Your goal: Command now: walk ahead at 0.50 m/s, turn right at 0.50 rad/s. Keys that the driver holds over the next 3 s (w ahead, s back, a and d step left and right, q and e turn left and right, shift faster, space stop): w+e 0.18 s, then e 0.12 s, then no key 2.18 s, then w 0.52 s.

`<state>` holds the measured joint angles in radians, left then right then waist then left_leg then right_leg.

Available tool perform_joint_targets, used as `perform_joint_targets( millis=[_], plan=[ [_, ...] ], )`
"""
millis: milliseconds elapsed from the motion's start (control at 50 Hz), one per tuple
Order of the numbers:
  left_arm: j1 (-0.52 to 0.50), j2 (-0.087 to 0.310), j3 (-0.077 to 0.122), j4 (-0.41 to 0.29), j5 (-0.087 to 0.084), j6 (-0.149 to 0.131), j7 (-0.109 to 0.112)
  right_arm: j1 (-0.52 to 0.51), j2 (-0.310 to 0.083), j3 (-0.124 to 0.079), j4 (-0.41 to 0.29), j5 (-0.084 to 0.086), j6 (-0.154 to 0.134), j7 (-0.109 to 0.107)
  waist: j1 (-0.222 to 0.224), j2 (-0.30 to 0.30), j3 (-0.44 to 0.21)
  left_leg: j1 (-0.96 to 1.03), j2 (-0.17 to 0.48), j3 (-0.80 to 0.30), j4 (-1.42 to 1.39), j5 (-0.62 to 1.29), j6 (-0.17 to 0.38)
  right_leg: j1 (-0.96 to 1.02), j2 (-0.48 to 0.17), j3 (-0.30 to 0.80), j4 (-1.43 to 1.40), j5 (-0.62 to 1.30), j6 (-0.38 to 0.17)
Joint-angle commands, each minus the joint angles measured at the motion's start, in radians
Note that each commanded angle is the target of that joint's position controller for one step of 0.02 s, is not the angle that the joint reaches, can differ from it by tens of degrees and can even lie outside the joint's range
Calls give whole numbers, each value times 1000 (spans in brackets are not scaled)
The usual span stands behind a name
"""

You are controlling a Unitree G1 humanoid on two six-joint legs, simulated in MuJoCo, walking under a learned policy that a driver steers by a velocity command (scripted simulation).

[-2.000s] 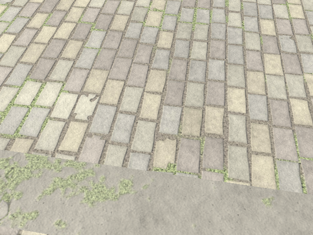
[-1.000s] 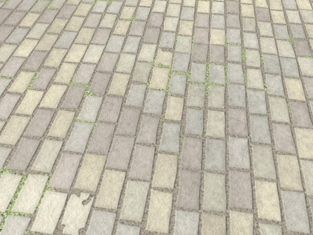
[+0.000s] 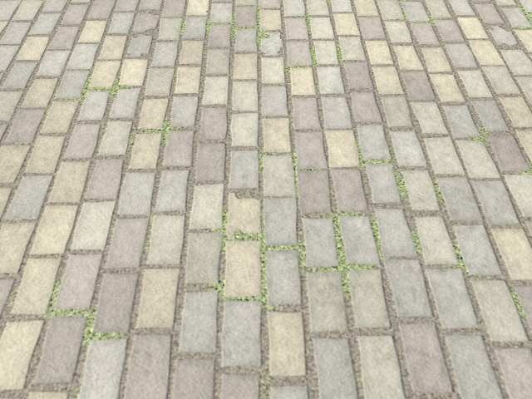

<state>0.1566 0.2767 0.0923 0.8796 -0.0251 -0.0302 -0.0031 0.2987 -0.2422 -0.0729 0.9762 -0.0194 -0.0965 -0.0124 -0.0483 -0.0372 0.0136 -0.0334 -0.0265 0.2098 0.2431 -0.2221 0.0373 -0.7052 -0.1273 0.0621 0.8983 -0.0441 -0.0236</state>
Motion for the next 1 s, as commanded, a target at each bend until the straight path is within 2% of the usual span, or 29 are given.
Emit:
perform_joint_targets(
  millis=[20, 80, 120, 160, 180, 200, 220, 240, 260, 280, 300, 320, 340, 380, 440, 480, 540, 600, 640, 660, 680, 700, 720, 740, 760, 800, 840, 880, 1000],
  plan=[
    [-79, 12, -9, -77, 7, -9, -20, -55, -160, -31, -69, 8, -9, -15, 6, 70, 65, -52, 280, -59, -137, 275, 114, 19, -5, -45, -130, 105, -3],
    [-164, 9, -17, -126, 6, -9, -39, 2, -177, -39, -53, 21, 11, -17, -21, 64, 92, 65, 311, -20, -94, 344, 108, -17, 12, -87, -213, 60, -23],
    [-177, 22, -14, -153, 3, -6, -52, 4, -194, -45, -53, 30, 27, -17, -7, 81, 85, 128, 329, 5, -28, 504, 94, 8, 39, -123, -244, -21, -48],
    [-119, 60, 5, -161, 1, -2, -57, -21, -226, -54, -66, 40, 41, -21, 46, 123, 25, 158, 332, 29, 110, 843, 73, 135, 105, -181, -242, -126, -86],
    [-27, 94, 24, -146, -3, -1, -57, -37, -239, -57, -72, 43, 50, -23, 102, 137, -27, 148, 322, 39, 248, 964, 60, 254, 147, -202, -248, -165, -112],
    [133, 151, 56, -107, -2, -2, -48, -66, -237, -54, -84, 47, 57, -24, 191, 116, -100, 71, 279, 57, 470, 946, 23, 475, 192, -200, -338, -84, -147],
    [247, 249, 88, -83, 6, 6, -22, -53, -202, -41, -108, 23, 48, -25, 219, -17, -187, -176, 220, 55, 790, 569, -40, 759, 69, 19, -367, 71, -201],
    [176, 335, 92, -108, 18, -1, -19, 50, -55, 1, -156, -8, 18, -10, 69, -240, -291, -592, -13, -79, 1142, -410, -108, 1052, -191, 576, -444, 182, -409],
    [214, 257, 66, -136, 23, -11, -26, -51, -138, -9, -162, 31, -18, 3, 152, -79, -395, -656, 1, -285, 1216, -437, -89, 1078, -223, 652, -522, 276, -414],
    [164, 211, 52, -139, 24, -23, -29, -127, -155, -15, -190, 61, -30, 6, 146, -40, -276, -712, 44, -285, 1190, -355, -67, 986, -195, 485, -517, 397, -372],
    [103, 173, 43, -145, 8, -29, -27, -134, -149, -15, -179, 48, -33, -3, 106, 34, -177, -694, 89, -281, 1102, -271, -62, 837, -138, 358, -515, 430, -323],
    [41, 134, 33, -158, 4, -26, -21, -125, -165, -25, -164, 25, -23, -12, 71, 50, -124, -643, 122, -271, 1034, -218, -66, 704, -110, 272, -532, 440, -290],
    [7, 112, 23, -173, 19, -24, -15, -103, -177, -32, -158, 23, -5, -14, 39, 35, -115, -563, 140, -275, 1006, -191, -67, 600, -94, 229, -556, 477, -279],
    [0, 125, 23, -172, 32, -27, -10, -72, -150, -31, -157, 20, 27, -18, 12, 19, -114, -499, 136, -260, 931, -156, -80, 506, -74, 171, -578, 569, -275],
    [24, 145, 24, -154, 29, -25, 6, -101, -121, -21, -169, 11, 44, -25, 16, -12, -125, -515, 119, -247, 780, -41, -98, 503, -42, 99, -577, 633, -252],
    [23, 137, 18, -147, 23, -12, 16, -143, -112, -14, -178, 12, 47, -21, 31, -34, -135, -506, 116, -245, 655, 60, -103, 523, -17, 66, -570, 583, -219],
    [29, 133, 10, -133, 29, 2, 25, -206, -114, -8, -188, 19, 44, -8, 64, -48, -130, -460, 102, -241, 498, 171, -102, 544, -12, 59, -566, 497, -190],
    [37, 121, -1, -111, 37, 9, 22, -237, -125, -9, -191, 19, 40, 2, 80, -58, -105, -431, 87, -243, 408, 144, -91, 573, -35, 95, -536, 433, -187],
    [31, 108, -10, -99, 33, 12, 20, -232, -133, -11, -190, 13, 33, 9, 68, -63, -91, -397, 75, -238, 335, 101, -65, 588, -47, 127, -484, 415, -177],
    [18, 97, -17, -96, 26, 13, 22, -201, -130, -11, -179, 8, 27, 13, 41, -55, -92, -333, 68, -230, 242, 164, -44, 580, -33, 129, -446, 378, -154],
    [41, 89, -21, -87, 26, 9, 21, -173, -147, -13, -168, -3, 20, 14, 27, -23, -101, -228, 92, -259, 152, 392, -18, 554, 6, 124, -412, 300, -111],
    [94, 75, -25, -89, 49, 0, 20, -165, -204, -21, -169, -16, 16, 8, 68, 57, -145, -97, 191, -349, 200, 740, 23, 502, 78, 93, -352, 138, -67],
    [201, 56, -27, -62, 51, -2, 23, -176, -192, -15, -163, -18, 24, 4, 119, 172, -204, 17, 280, -420, 263, 855, 134, 413, 131, 62, -315, -140, -15],
    [160, 71, -28, -56, 46, 5, 26, -174, -122, 1, -157, -7, 36, 5, 81, 205, -219, 2, 307, -466, 241, 777, 188, 413, 137, 40, -294, -282, 14],
    [124, 80, -26, -66, 37, 18, 27, -190, -101, 10, -149, 2, 45, 8, 82, 216, -204, -30, 299, -478, 218, 652, 182, 417, 125, 34, -317, -303, 22],
    [100, 90, -23, -53, 32, 51, 30, -249, -123, 5, -157, 10, 55, 16, 88, 167, -144, -134, 224, -412, 219, 469, 114, 478, 115, 38, -420, -192, 7],
    [83, 111, -17, -39, 30, 67, 28, -246, -140, -1, -152, 12, 50, 23, 62, 79, -113, -160, 148, -316, 244, 377, 53, 487, 108, 55, -444, -109, -38],
    [81, 89, -22, -28, 32, 64, 25, -242, -134, -1, -131, 12, 48, 22, 60, 75, -114, -137, 128, -295, 252, 372, 41, 497, 97, 61, -451, -57, -43],
    [83, 78, -23, 18, 31, 46, 28, -262, -117, 2, -94, 16, 63, 6, 53, 34, -87, -97, 111, -278, 265, 365, 45, 481, 93, 56, -463, -14, -27]
  ],
)
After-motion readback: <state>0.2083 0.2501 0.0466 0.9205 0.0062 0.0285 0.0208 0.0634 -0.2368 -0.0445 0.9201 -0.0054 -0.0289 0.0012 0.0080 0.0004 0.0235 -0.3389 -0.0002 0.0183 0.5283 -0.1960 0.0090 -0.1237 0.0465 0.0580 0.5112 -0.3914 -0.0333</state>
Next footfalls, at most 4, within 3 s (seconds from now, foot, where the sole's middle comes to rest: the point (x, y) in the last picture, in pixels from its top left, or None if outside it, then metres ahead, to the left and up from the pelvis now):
0.22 right None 0.28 -0.14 -0.78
0.68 left None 0.47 0.03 -0.78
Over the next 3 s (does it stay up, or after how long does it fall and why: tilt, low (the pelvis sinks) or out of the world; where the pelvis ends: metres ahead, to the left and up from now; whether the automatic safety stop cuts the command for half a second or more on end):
stays up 0.49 -0.04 0.00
